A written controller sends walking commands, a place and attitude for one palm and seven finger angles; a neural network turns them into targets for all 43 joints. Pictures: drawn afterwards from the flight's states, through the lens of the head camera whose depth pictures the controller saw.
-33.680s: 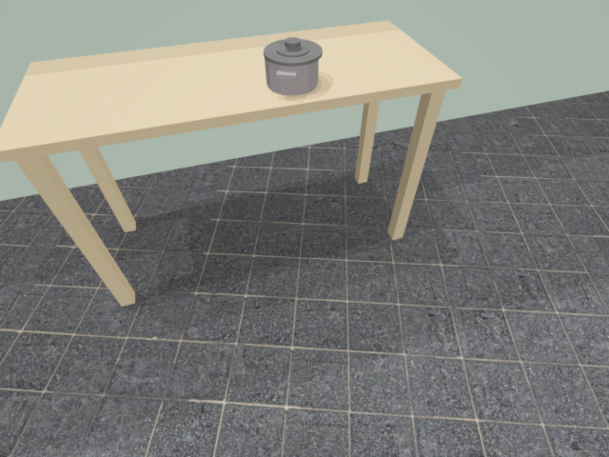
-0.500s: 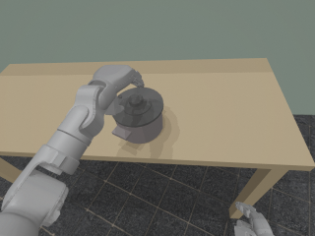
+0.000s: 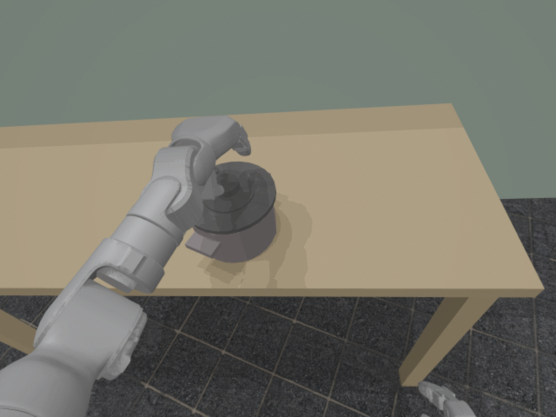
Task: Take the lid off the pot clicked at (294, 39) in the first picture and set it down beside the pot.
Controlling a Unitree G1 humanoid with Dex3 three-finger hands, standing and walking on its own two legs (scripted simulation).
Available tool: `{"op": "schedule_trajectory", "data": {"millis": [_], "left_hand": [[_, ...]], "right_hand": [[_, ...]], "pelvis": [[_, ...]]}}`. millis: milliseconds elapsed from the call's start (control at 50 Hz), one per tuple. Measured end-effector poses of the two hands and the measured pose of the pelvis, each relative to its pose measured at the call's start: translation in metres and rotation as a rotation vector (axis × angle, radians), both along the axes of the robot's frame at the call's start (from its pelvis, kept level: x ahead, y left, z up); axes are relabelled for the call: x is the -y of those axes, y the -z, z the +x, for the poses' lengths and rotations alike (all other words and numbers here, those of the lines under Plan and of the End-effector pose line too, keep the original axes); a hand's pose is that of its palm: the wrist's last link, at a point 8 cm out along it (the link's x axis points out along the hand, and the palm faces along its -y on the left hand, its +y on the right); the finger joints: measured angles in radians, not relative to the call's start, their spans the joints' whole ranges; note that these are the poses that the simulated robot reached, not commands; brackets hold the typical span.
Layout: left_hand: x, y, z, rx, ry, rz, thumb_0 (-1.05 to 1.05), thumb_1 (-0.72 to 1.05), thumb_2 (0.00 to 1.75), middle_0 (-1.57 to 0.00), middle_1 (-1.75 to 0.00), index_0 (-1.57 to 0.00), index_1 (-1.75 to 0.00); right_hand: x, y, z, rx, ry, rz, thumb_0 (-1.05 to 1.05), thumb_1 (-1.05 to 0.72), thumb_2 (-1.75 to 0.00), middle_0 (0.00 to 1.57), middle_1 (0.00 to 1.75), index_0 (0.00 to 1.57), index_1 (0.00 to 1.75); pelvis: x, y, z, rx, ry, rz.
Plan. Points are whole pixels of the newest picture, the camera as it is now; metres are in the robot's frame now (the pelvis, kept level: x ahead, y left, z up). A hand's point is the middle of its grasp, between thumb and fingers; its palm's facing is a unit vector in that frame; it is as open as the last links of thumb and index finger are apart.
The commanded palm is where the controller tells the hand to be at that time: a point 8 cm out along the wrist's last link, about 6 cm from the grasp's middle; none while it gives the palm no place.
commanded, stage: move the open hand above the knob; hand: left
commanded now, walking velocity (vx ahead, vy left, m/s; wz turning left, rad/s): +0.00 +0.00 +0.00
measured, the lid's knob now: (226, 185) +0.46 +0.09 +0.08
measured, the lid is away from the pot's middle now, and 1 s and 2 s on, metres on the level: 0.01 0.01 0.01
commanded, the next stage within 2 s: lower the open fingers around the knob in 0.76 s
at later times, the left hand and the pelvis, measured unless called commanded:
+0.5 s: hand (203, 167) +0.43 +0.11 +0.15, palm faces -0.22 -0.05 -0.97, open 10.3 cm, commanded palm +0.41 +0.11 +0.22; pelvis -0.01 +0.00 +0.00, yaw +1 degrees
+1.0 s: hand (195, 176) +0.41 +0.12 +0.15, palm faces -0.23 -0.08 -0.97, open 10.3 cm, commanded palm +0.39 +0.12 +0.21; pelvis -0.01 +0.01 +0.00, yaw +1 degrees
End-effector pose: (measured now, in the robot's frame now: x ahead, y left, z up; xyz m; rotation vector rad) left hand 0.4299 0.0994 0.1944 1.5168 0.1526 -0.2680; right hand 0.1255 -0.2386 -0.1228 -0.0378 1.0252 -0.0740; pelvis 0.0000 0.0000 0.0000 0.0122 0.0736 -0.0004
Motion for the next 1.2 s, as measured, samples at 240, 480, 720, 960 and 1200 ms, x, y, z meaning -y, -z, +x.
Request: {"op": "schedule_trajectory", "data": {"millis": [240, 480, 720, 960, 1200], "left_hand": [[-0.021, -0.006, -0.004, 0.023, -0.040, -0.016, 0.00, -0.31, 1.42, -0.83, -0.08, -0.83, -0.08], [-0.016, -0.015, -0.008, 0.043, -0.005, -0.026, 0.00, -0.31, 1.42, -0.83, -0.08, -0.83, -0.08], [-0.016, -0.018, -0.017, 0.057, 0.028, -0.033, 0.00, -0.31, 1.42, -0.83, -0.08, -0.83, -0.08], [-0.024, -0.012, -0.025, 0.043, 0.019, -0.033, 0.00, -0.31, 1.42, -0.84, -0.08, -0.83, -0.08], [-0.008, 0.012, -0.036, -0.025, 0.048, -0.021, 0.00, -0.31, 1.42, -0.83, -0.08, -0.83, -0.08]], "right_hand": [[0.003, -0.009, 0.017, 0.041, -0.026, -0.020, 0.01, -0.91, -0.90, 0.20, 0.30, 0.19, 0.30], [-0.012, -0.014, 0.033, 0.079, -0.060, -0.008, 0.01, -0.91, -0.90, 0.20, 0.30, 0.19, 0.30], [-0.017, -0.011, 0.026, 0.061, -0.055, 0.007, 0.01, -0.91, -0.90, 0.20, 0.30, 0.19, 0.30], [-0.014, -0.013, 0.026, 0.071, -0.058, -0.007, 0.01, -0.91, -0.90, 0.20, 0.30, 0.19, 0.30], [-0.019, -0.015, 0.029, 0.081, -0.072, 0.001, 0.01, -0.91, -0.90, 0.20, 0.30, 0.19, 0.30]], "pelvis": [[0.002, 0.000, -0.003, 0.004, -0.010, -0.002], [-0.001, 0.000, -0.006, 0.011, -0.022, -0.003], [-0.005, 0.000, -0.004, 0.023, -0.016, -0.005], [-0.007, 0.000, -0.008, 0.028, -0.022, -0.008], [-0.007, 0.001, -0.014, 0.037, -0.029, -0.009]]}}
